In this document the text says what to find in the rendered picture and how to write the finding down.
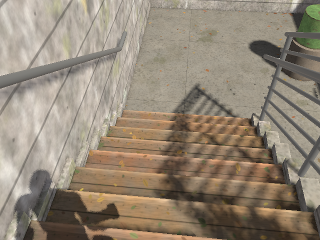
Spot stairs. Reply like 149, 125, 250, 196
23, 110, 320, 240

